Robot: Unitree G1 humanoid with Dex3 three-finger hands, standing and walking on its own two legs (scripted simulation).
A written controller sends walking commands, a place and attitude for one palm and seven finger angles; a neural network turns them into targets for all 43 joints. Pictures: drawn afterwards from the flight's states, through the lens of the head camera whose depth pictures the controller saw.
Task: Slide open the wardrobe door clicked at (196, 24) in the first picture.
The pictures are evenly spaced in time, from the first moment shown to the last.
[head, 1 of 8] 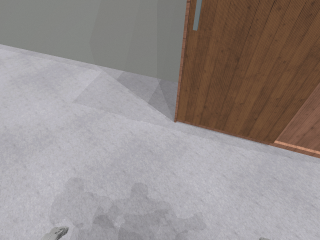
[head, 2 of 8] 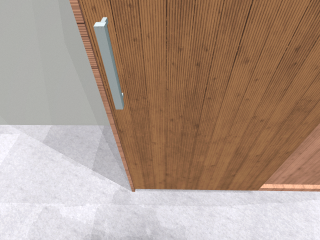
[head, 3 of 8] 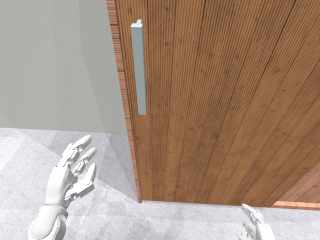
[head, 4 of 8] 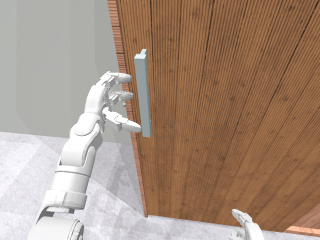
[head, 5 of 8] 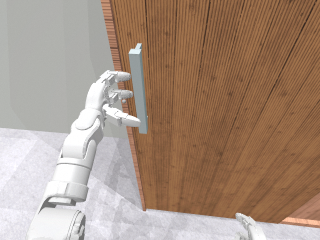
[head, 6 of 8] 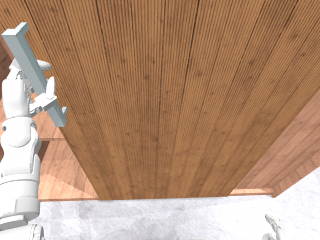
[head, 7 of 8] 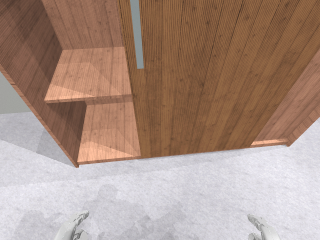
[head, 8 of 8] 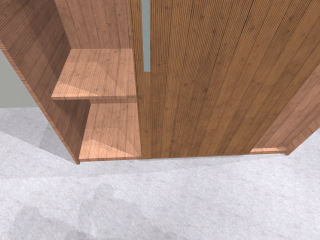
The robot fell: no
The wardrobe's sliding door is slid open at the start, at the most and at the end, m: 0.00 0.43 0.43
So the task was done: yes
